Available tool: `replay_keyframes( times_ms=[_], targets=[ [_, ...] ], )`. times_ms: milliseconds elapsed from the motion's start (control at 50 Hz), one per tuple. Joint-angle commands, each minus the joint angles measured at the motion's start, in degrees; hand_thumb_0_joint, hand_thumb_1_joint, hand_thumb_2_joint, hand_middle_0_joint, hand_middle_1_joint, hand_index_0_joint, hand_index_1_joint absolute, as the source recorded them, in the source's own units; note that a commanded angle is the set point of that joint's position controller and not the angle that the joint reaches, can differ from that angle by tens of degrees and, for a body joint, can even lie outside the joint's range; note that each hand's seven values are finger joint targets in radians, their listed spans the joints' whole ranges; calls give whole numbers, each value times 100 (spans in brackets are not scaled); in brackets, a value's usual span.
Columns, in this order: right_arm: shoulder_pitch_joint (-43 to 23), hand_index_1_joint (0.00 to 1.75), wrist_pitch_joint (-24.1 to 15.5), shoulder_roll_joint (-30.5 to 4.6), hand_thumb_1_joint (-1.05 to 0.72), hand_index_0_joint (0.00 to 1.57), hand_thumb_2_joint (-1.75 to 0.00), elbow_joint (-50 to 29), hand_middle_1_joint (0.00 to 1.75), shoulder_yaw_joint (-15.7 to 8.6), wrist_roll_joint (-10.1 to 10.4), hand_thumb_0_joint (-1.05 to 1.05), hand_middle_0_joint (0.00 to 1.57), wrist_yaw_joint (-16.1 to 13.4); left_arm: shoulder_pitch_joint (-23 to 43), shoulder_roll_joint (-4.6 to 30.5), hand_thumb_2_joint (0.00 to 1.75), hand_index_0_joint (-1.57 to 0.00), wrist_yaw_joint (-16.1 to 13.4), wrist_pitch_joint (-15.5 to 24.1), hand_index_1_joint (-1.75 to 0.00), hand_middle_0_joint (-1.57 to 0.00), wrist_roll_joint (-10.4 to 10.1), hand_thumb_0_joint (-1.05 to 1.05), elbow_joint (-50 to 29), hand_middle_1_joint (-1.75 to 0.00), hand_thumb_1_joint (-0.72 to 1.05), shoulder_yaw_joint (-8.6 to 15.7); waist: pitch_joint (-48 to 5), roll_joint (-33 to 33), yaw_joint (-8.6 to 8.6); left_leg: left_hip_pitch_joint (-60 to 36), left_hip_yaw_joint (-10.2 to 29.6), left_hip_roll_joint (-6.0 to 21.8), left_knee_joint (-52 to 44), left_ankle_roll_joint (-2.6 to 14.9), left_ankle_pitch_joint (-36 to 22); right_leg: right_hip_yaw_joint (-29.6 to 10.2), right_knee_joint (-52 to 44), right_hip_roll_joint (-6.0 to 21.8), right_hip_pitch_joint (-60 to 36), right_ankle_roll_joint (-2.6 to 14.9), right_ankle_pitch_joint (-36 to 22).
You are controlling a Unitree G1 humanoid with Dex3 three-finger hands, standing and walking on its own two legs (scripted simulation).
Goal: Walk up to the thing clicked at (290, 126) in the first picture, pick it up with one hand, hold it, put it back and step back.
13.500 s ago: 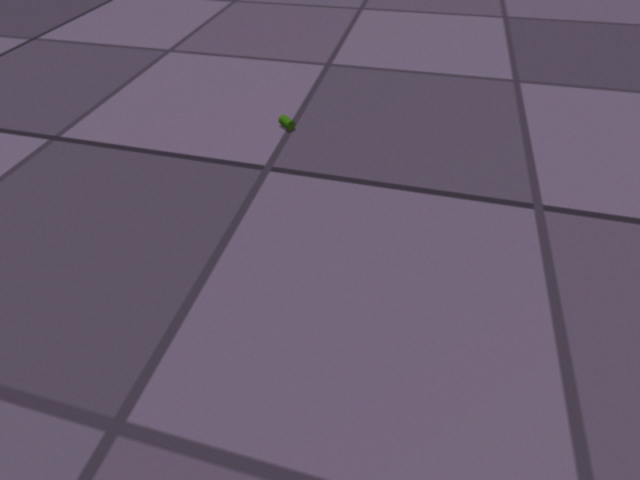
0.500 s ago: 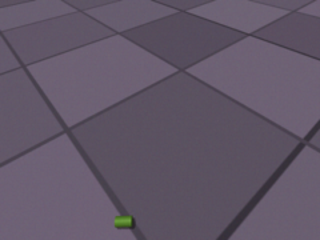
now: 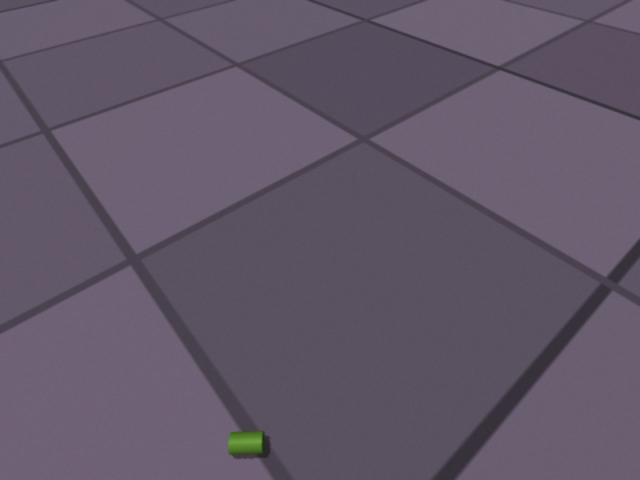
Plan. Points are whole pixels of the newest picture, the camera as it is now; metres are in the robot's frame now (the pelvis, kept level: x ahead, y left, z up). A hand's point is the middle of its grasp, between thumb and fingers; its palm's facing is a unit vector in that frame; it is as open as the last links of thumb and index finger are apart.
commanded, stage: stand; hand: left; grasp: from above
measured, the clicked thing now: (247, 442) +0.41 +0.25 -0.75
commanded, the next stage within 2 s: rise first in 0.32 s
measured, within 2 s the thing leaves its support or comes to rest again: neither
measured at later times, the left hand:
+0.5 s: hand out of the picture +0.10 +0.25 -0.15, palm faces +0.02 -0.94 -0.35, open 7.4 cm
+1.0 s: hand out of the picture +0.14 +0.27 -0.22, palm faces -0.13 -0.89 -0.43, open 12.8 cm
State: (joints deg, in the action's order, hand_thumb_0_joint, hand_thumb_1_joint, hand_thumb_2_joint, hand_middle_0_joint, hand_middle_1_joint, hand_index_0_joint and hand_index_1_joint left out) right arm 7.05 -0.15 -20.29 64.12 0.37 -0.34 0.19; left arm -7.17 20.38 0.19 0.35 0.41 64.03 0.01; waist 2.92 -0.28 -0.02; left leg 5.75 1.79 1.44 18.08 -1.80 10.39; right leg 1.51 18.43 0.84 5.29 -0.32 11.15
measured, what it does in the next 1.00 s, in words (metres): lowers itself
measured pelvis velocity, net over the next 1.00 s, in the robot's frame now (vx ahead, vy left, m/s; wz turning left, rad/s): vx -0.01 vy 0.02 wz -0.03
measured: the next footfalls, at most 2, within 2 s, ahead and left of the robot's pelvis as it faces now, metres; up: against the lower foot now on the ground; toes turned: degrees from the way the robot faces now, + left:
none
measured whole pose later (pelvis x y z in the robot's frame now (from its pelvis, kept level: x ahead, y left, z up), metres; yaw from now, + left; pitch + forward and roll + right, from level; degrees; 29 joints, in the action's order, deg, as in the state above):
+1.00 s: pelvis -0.01 +0.02 -0.07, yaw -2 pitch +14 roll -1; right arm 13.9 -5.1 -14.0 35.3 -2.8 0.7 -0.2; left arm -8.2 17.4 -0.9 -8.6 12.4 39.3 8.4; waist -5.3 0.2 -1.8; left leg 44.0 1.1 1.4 57.4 -0.6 27.5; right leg -0.2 55.5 0.8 43.0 -1.5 26.5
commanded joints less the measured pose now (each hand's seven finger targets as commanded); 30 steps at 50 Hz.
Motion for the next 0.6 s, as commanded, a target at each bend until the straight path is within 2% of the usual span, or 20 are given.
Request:
replay_keyframes(
  times_ms=[0, 80, 140, 260, 340, 380, 400, 420, 440, 460, 480, 500, 520, 540, 560, 580],
  targets=[
    [-224, 30, -149, -1245, -90, 20, -90, -342, 30, -230, -23, 0, 20, -71, 195, 1250, 90, -20, -54, 131, -30, -20, 5, 0, -334, -30, 90, 252, -436, -45, 32, -9, 371, 593, -204, 234, -1051, -499, -222, 695, -119, 154, -1021],
    [-213, 30, -142, -1226, -90, 20, -90, -344, 30, -230, -6, 0, 20, -73, 196, 1247, 90, -20, -61, 137, -30, -20, 7, 0, -331, -30, 90, 248, -399, 34, 24, -75, 372, 600, -181, 243, -1107, -492, -224, 685, -45, 138, -1047],
    [-214, 30, -127, -1216, -90, 20, -90, -342, 30, -226, -7, 0, 20, -73, 192, 1233, 90, -20, -64, 136, -30, -20, 16, 0, -318, -30, 90, 242, -286, 39, 14, 15, 378, 579, -215, 245, -817, -505, -296, 676, 23, 126, -827],
    [-229, 30, -124, -1215, -90, 20, -90, -344, 30, -232, -16, 0, 20, -65, 176, 1227, 90, -20, -62, 137, -30, -20, 22, 0, -331, -30, 90, 243, -312, 10, 22, 18, 362, 564, -219, 233, -747, -515, -307, 673, -6, 130, -807],
    [-197, 30, -133, -1228, -90, 20, -90, -355, 30, -244, -18, 0, 20, -67, 190, 1247, 90, -20, -71, 152, -30, -20, 6, 0, -355, -30, 90, 247, -506, -10, 6, -127, 345, 599, -147, 236, -1174, -508, -221, 698, -113, 149, -1207],
    [-193, 30, -133, -1215, -90, 20, -90, -353, 30, -234, -24, 0, 20, -73, 222, 1217, 90, -20, -71, 151, -30, -20, 9, 0, -367, -30, 90, 238, -439, -18, 7, -31, 333, 595, -152, 238, -1201, -497, -207, 695, -138, 127, -1255],
    [-218, 30, -132, -1212, -91, 20, -90, -357, 30, -237, -15, 0, 20, -74, 208, 1240, 88, -23, -74, 150, -36, -23, 2, 0, -354, -36, 88, 246, -479, 3, 23, -92, 346, 612, -124, 247, -1243, -490, -194, 708, -179, 136, -1263],
    [-178, 30, -402, -240, -98, 20, -92, -1899, 30, -9, 372, 0, 20, -187, 2219, 185, 90, -25, -138, 653, -44, -28, -303, 0, -2365, -44, 80, 235, -93, -159, -709, 618, -438, -216, 276, 224, -234, -110, 167, -13, 1263, 30, -731],
    [101, 30, -393, -402, -91, 20, -90, -1544, 30, -44, 369, 0, 20, -253, 2753, 606, 89, -23, -185, 618, -52, -26, -265, 0, -2020, -51, 72, 385, -330, -54, -500, 619, -387, -233, 343, 241, -88, -39, 225, 7, 1003, 14, -483],
    [329, 30, -324, -587, -91, 20, -90, -1569, 30, -157, 383, 0, 20, -321, 1603, 1058, 87, -23, -197, 381, -60, -25, -133, 0, -869, -59, 64, 693, -191, 211, -334, 814, -392, -211, 443, 242, 5, 27, 265, -52, 1046, 39, -223],
    [395, 30, -302, -586, -88, 20, -89, -1645, 30, -242, 336, 0, 20, -318, 1415, 1139, 86, -21, -123, 260, -66, -22, 0, 0, -502, -65, 56, 786, -401, 409, -292, 989, -374, -230, 667, 263, -51, 39, 411, -46, 1150, 56, -213],
    [410, 30, -317, -564, -88, 20, -89, -1824, 30, -282, 312, 0, 20, -318, 1802, 1301, 83, -23, -50, 255, -69, -23, 112, 0, -571, -70, 48, 871, -520, 423, -236, 1182, -367, -241, 901, 289, -29, 28, 614, -33, 1263, 46, -220],
    [466, 30, -351, -562, -88, 20, -89, -1968, 30, -391, 231, 0, 20, -323, 1803, 1391, 82, -24, 2, 289, -74, -23, 256, 0, -617, -75, 40, 1004, -1085, 373, -166, 1180, -361, -237, 1067, 282, -220, -5, 881, -1, 1140, 47, -491],
    [612, 30, -363, -548, -88, 20, -89, -2015, 30, -457, 160, 0, 20, -300, 1196, 1424, 80, -24, 43, 235, -79, -22, 430, 0, -341, -81, 32, 1156, -1342, 175, -40, 1387, -368, -294, 1293, 256, -365, -23, 1117, 21, 1156, 69, -620],
    [684, 30, -375, -508, -91, 20, -90, -2149, 30, -515, 131, 0, 20, -245, 727, 1191, 81, -24, 101, 162, -83, -21, 519, 0, -348, -86, 24, 1159, -1447, 15, 77, 1517, -367, -308, 1468, 223, -487, -30, 1325, -7, 1223, 99, -686],
    [672, 30, -389, -479, -89, 20, -90, -2366, 30, -531, 140, 0, 20, -224, 567, 1146, 81, -24, 109, 99, -85, -21, 590, 0, -608, -87, 16, 1165, -1652, -128, 150, 1501, -366, -315, 1498, 201, -592, -19, 1413, -29, 1161, 123, -739]
  ],
)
